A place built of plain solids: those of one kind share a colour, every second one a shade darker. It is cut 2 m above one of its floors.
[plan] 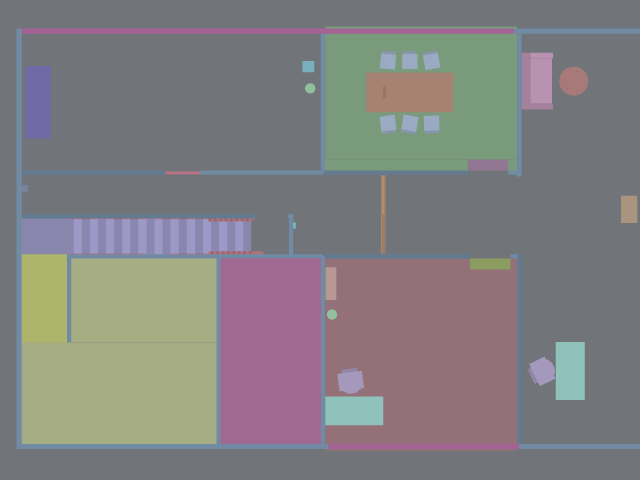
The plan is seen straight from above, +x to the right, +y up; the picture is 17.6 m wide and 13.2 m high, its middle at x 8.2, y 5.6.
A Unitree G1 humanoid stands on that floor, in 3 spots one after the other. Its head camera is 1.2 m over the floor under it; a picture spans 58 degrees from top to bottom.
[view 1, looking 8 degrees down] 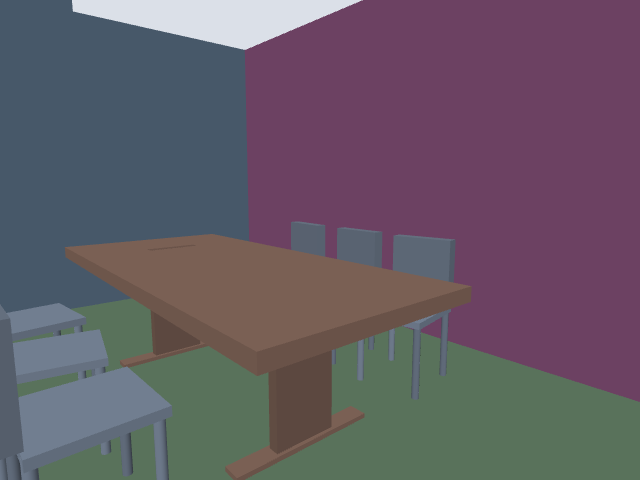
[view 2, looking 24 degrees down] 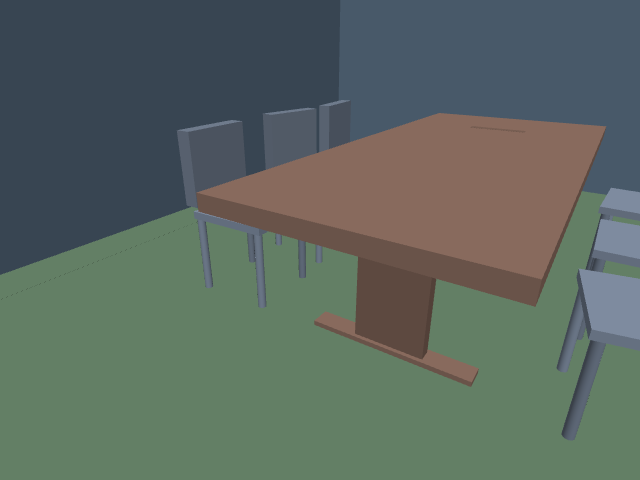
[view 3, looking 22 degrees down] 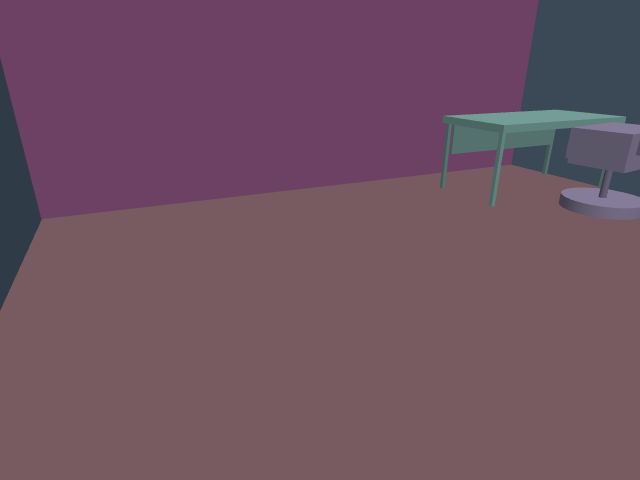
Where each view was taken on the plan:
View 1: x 12.82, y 8.51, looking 139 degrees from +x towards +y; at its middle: side_chair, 3.40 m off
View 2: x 12.82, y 10.27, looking -146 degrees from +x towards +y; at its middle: meeting_table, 1.26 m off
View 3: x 12.88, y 4.09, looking -114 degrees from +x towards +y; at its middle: cell_level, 3.20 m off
